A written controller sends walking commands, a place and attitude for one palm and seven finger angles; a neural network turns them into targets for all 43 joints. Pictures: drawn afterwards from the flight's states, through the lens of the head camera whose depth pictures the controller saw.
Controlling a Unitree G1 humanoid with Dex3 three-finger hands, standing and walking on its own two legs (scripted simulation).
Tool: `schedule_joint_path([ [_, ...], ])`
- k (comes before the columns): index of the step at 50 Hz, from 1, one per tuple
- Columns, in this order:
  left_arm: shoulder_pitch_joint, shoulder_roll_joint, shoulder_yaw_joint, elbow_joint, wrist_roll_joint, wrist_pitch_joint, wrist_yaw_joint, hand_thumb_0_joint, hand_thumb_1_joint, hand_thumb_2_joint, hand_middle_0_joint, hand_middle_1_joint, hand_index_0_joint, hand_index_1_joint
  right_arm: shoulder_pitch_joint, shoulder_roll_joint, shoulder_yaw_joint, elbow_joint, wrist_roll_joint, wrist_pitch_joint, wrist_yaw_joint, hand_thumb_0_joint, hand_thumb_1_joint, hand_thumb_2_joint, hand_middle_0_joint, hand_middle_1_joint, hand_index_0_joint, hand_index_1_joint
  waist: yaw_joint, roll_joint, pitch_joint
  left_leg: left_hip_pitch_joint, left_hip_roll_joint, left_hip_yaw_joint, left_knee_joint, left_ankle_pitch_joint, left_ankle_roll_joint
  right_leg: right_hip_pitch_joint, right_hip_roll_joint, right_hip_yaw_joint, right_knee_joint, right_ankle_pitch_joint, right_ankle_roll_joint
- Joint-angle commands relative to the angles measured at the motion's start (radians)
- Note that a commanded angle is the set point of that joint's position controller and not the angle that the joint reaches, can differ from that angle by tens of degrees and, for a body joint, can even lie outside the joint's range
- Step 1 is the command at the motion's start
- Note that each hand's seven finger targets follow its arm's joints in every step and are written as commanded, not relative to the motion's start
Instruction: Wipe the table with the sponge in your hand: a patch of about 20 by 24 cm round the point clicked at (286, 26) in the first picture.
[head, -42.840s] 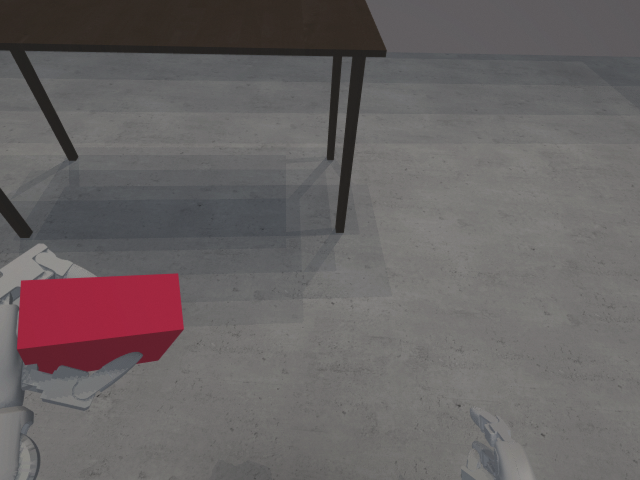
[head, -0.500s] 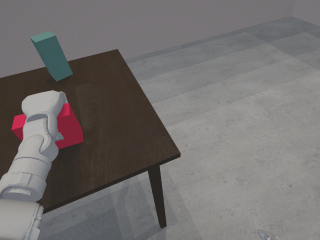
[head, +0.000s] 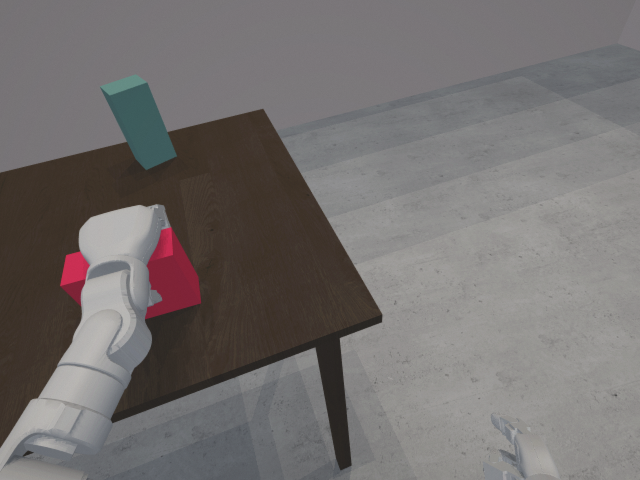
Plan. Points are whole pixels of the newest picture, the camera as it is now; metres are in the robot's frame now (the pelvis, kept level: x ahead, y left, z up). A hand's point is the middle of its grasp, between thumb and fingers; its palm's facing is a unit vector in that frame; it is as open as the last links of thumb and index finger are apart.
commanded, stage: wipe back along the middle lane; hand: left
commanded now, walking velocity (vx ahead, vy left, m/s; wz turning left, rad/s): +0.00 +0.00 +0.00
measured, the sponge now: (143, 288) +0.33 +0.29 +0.07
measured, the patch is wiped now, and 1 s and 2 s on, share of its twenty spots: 0.55 0.70 0.80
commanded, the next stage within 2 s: slide across to the third lane in 0.58 s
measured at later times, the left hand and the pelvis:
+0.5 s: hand (150, 289) +0.30 +0.25 +0.12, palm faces +0.08 -0.04 -1.00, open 9.6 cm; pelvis +0.00 -0.01 +0.00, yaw +0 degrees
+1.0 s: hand (166, 300) +0.28 +0.22 +0.12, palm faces +0.05 -0.06 -1.00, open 9.6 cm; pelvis -0.02 -0.02 +0.00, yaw +0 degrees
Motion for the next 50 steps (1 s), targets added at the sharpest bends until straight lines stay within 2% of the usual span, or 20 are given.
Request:
schedule_joint_path([
  [1,-0.163,0.092,0.033,-0.146,-0.022,0.051,-0.018,0.000,0.100,1.300,-1.200,-1.600,-1.200,-1.600,-0.188,-0.110,-0.032,-0.162,-0.004,-0.051,-0.002,0.000,-0.900,-0.900,0.200,0.300,0.200,0.300,-0.001,-0.142,-0.161,0.100,-0.022,0.016,-0.026,0.378,0.025,0.056,0.041,-0.022,-0.028,0.455,-0.028],
  [3,-0.169,0.119,0.048,-0.169,-0.016,0.069,-0.017,0.000,0.100,1.300,-1.200,-1.600,-1.200,-1.600,-0.194,-0.115,-0.028,-0.161,-0.007,-0.048,-0.002,0.000,-0.900,-0.900,0.200,0.300,0.200,0.300,0.004,-0.112,-0.171,0.109,-0.019,0.011,-0.031,0.377,0.020,0.056,0.043,-0.015,-0.027,0.434,-0.035],
  [6,-0.122,0.058,0.004,-0.206,-0.022,0.086,-0.022,0.000,0.100,1.300,-1.200,-1.600,-1.200,-1.600,-0.211,-0.102,-0.024,-0.172,-0.005,-0.055,0.003,0.000,-0.900,-0.900,0.200,0.300,0.200,0.300,0.008,-0.118,-0.168,0.117,-0.021,0.011,-0.031,0.381,0.022,0.062,0.043,-0.024,-0.026,0.437,-0.032],
  [8,-0.093,0.109,0.049,-0.224,-0.021,0.096,-0.021,0.000,0.100,1.300,-1.200,-1.600,-1.200,-1.600,-0.215,-0.107,-0.023,-0.173,-0.007,-0.053,0.003,0.000,-0.900,-0.900,0.200,0.300,0.200,0.300,0.017,-0.116,-0.182,0.117,-0.019,0.010,-0.031,0.382,0.018,0.078,0.045,-0.011,-0.025,0.439,-0.036],
  [9,-0.100,0.050,-0.005,-0.236,-0.023,0.101,-0.024,0.000,0.100,1.300,-1.200,-1.600,-1.200,-1.600,-0.221,-0.098,-0.017,-0.179,-0.005,-0.057,0.004,0.000,-0.900,-0.900,0.200,0.300,0.200,0.300,0.008,-0.120,-0.173,0.115,-0.022,0.013,-0.032,0.372,0.019,0.073,0.042,-0.022,-0.022,0.434,-0.032],
  [13,-0.075,0.100,0.039,-0.245,-0.018,0.124,-0.024,0.000,0.100,1.300,-1.200,-1.600,-1.200,-1.600,-0.235,-0.104,-0.013,-0.174,-0.009,-0.056,0.003,0.000,-0.900,-0.900,0.200,0.300,0.200,0.300,0.022,-0.116,-0.153,0.105,-0.023,0.011,-0.043,0.339,0.016,0.073,0.047,-0.010,-0.033,0.406,-0.035],
  [16,-0.065,0.023,-0.027,-0.286,-0.021,0.129,-0.029,0.000,0.100,1.300,-1.200,-1.600,-1.200,-1.600,-0.245,-0.092,-0.009,-0.180,-0.006,-0.062,0.006,0.000,-0.900,-0.900,0.200,0.300,0.200,0.300,0.011,-0.127,-0.153,0.116,-0.024,0.014,-0.040,0.348,0.020,0.072,0.046,-0.018,-0.031,0.420,-0.030],
  [18,-0.009,0.073,0.024,-0.305,-0.021,0.134,-0.025,0.000,0.100,1.300,-1.200,-1.600,-1.200,-1.600,-0.246,-0.099,-0.010,-0.184,-0.010,-0.061,0.009,0.000,-0.900,-0.900,0.200,0.300,0.200,0.300,0.026,-0.117,-0.171,0.116,-0.023,0.015,-0.039,0.350,0.016,0.093,0.048,-0.003,-0.029,0.429,-0.033],
  [19,-0.003,0.024,-0.015,-0.330,-0.024,0.133,-0.026,0.000,0.100,1.300,-1.200,-1.600,-1.200,-1.600,-0.255,-0.089,-0.008,-0.193,-0.007,-0.064,0.011,0.000,-0.900,-0.900,0.200,0.300,0.200,0.300,0.021,-0.127,-0.169,0.117,-0.024,0.016,-0.038,0.354,0.018,0.092,0.046,-0.013,-0.025,0.434,-0.031],
  [23,0.059,0.042,0.006,-0.366,-0.024,0.146,-0.023,0.000,0.100,1.300,-1.200,-1.600,-1.200,-1.600,-0.263,-0.092,-0.005,-0.192,-0.009,-0.065,0.016,0.000,-0.900,-0.900,0.200,0.300,0.200,0.300,0.027,-0.135,-0.147,0.113,-0.025,0.017,-0.038,0.352,0.017,0.095,0.051,0.003,-0.027,0.451,-0.031],
  [26,0.073,0.001,-0.028,-0.403,-0.028,0.158,-0.020,0.000,0.100,1.300,-1.200,-1.600,-1.200,-1.600,-0.283,-0.081,-0.002,-0.196,-0.007,-0.068,0.019,0.000,-0.900,-0.900,0.200,0.300,0.200,0.300,0.023,-0.142,-0.115,0.108,-0.024,0.022,-0.044,0.335,0.019,0.085,0.049,-0.006,-0.033,0.436,-0.025],
  [28,0.109,0.044,0.011,-0.424,-0.023,0.168,-0.012,0.000,0.100,1.300,-1.200,-1.600,-1.200,-1.600,-0.285,-0.087,-0.002,-0.198,-0.008,-0.066,0.022,0.000,-0.900,-0.900,0.200,0.300,0.200,0.300,0.035,-0.123,-0.118,0.106,-0.026,0.020,-0.048,0.322,0.016,0.092,0.053,0.015,-0.034,0.418,-0.030],
  [31,0.135,-0.003,-0.026,-0.432,-0.029,0.176,-0.012,0.000,0.100,1.300,-1.200,-1.600,-1.200,-1.600,-0.297,-0.075,0.000,-0.198,-0.006,-0.072,0.023,0.000,-0.900,-0.900,0.200,0.300,0.200,0.300,0.031,-0.152,-0.098,0.103,-0.028,0.026,-0.045,0.313,0.021,0.087,0.051,0.009,-0.036,0.426,-0.022],
  [33,0.159,0.068,0.034,-0.455,-0.029,0.182,-0.009,0.000,0.100,1.300,-1.200,-1.600,-1.200,-1.600,-0.299,-0.084,0.001,-0.197,-0.010,-0.070,0.023,0.000,-0.900,-0.900,0.200,0.300,0.200,0.300,0.041,-0.150,-0.119,0.105,-0.029,0.025,-0.045,0.299,0.019,0.105,0.052,0.032,-0.035,0.422,-0.024],
  [35,0.113,0.028,-0.004,-0.452,-0.024,0.187,-0.009,0.000,0.100,1.300,-1.200,-1.600,-1.200,-1.600,-0.306,-0.074,0.003,-0.193,-0.009,-0.072,0.019,0.000,-0.900,-0.900,0.200,0.300,0.200,0.300,0.029,-0.157,-0.111,0.105,-0.033,0.032,-0.038,0.300,0.023,0.096,0.049,0.028,-0.037,0.432,-0.020],
  [40,-0.027,0.034,-0.034,-0.440,-0.011,0.210,-0.014,0.000,0.100,1.300,-1.200,-1.600,-1.200,-1.600,-0.317,-0.075,0.009,-0.177,-0.010,-0.071,0.006,0.000,-0.900,-0.900,0.200,0.300,0.200,0.300,0.010,-0.149,-0.078,0.108,-0.033,0.028,-0.050,0.258,0.027,0.057,0.047,0.021,-0.056,0.361,-0.018],
  [43,-0.102,0.078,-0.020,-0.464,-0.001,0.206,-0.024,0.000,0.100,1.300,-1.200,-1.600,-1.200,-1.600,-0.317,-0.079,0.009,-0.175,-0.014,-0.072,-0.002,0.000,-0.900,-0.900,0.200,0.300,0.200,0.300,0.013,-0.125,-0.118,0.129,-0.038,0.027,-0.049,0.253,0.030,0.069,0.043,0.038,-0.061,0.352,-0.020],
  [46,-0.131,0.021,-0.067,-0.455,-0.011,0.186,-0.036,0.000,0.100,1.300,-1.200,-1.600,-1.200,-1.600,-0.318,-0.067,0.010,-0.171,-0.013,-0.079,-0.006,0.000,-0.900,-0.900,0.200,0.300,0.200,0.300,0.006,-0.129,-0.131,0.135,-0.043,0.029,-0.043,0.259,0.033,0.073,0.038,0.027,-0.058,0.374,-0.015],
  [48,-0.153,0.066,-0.038,-0.488,-0.003,0.175,-0.037,0.000,0.100,1.300,-1.200,-1.600,-1.200,-1.600,-0.318,-0.071,0.009,-0.178,-0.017,-0.079,-0.007,0.000,-0.900,-0.900,0.200,0.300,0.200,0.300,0.016,-0.120,-0.177,0.149,-0.043,0.025,-0.044,0.267,0.032,0.094,0.038,0.040,-0.055,0.371,-0.020],
  [50,-0.178,0.013,-0.078,-0.494,-0.006,0.157,-0.035,0.000,0.100,1.300,-1.200,-1.600,-1.200,-1.600,-0.320,-0.060,0.009,-0.176,-0.015,-0.088,-0.006,0.000,-0.900,-0.900,0.200,0.300,0.200,0.300,0.009,-0.123,-0.172,0.156,-0.047,0.027,-0.035,0.283,0.034,0.084,0.037,0.026,-0.050,0.393,-0.019],
])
